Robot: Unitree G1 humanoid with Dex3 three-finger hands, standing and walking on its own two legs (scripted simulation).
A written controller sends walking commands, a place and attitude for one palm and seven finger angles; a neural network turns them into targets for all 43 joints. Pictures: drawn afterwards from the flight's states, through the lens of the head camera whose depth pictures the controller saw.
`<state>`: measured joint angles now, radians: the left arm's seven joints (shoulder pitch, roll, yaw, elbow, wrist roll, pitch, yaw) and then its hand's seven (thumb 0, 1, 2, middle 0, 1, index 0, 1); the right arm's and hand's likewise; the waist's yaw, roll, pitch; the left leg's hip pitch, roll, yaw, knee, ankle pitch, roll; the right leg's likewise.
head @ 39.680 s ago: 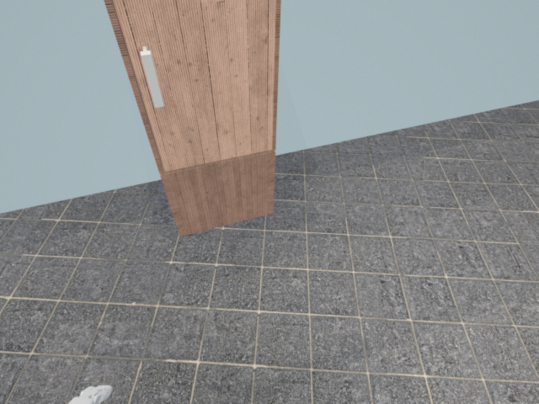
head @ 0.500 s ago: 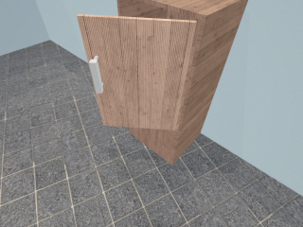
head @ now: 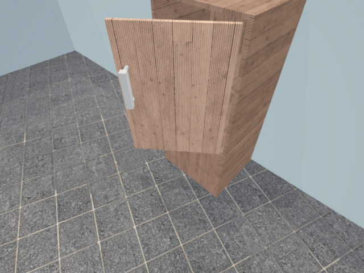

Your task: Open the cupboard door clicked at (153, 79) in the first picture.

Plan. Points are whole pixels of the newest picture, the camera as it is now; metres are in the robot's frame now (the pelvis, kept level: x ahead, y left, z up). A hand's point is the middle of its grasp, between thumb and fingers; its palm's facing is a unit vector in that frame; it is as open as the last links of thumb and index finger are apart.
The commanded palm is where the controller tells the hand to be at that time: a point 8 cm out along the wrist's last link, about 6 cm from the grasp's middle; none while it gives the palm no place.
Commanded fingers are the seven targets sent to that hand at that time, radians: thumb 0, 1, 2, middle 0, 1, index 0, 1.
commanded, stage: look again from close up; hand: left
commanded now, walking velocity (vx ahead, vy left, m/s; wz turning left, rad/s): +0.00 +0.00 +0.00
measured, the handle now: (128, 87) +0.71 +0.26 +0.03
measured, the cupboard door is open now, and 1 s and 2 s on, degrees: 38 38 38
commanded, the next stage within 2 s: shuffle to correct the standing spot in 0.56 s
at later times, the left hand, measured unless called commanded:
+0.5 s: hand out of the picture +0.01 +0.19 -0.17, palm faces +0.04 -0.98 -0.19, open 7.3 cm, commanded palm none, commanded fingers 0.00 0.90 0.90 -0.20 -0.30 -0.20 -0.30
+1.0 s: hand out of the picture -0.01 +0.18 -0.19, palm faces +0.08 -0.99 -0.11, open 7.4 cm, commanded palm none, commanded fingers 0.00 0.90 0.90 -0.20 -0.30 -0.20 -0.30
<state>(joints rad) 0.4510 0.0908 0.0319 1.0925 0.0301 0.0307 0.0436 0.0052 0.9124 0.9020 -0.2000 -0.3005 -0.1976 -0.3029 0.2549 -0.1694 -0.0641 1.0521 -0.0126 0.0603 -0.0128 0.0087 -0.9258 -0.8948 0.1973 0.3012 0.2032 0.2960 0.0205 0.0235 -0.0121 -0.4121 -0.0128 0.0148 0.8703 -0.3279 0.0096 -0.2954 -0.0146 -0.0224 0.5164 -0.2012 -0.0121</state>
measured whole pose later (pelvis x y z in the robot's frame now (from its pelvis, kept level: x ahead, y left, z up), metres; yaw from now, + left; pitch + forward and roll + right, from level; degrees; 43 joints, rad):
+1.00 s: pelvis +0.03 +0.03 +0.00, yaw -1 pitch +0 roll -1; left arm 0.40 0.11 0.05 1.09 0.02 0.01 0.02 0.01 0.91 0.90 -0.20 -0.30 -0.20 -0.30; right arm 0.40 -0.14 -0.02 1.10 -0.02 -0.01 -0.03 0.00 -0.91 -0.90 0.19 0.30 0.20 0.30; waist 0.01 -0.03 -0.01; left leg -0.15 -0.01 0.06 0.55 -0.40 0.05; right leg -0.31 -0.03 0.00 0.59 -0.31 -0.01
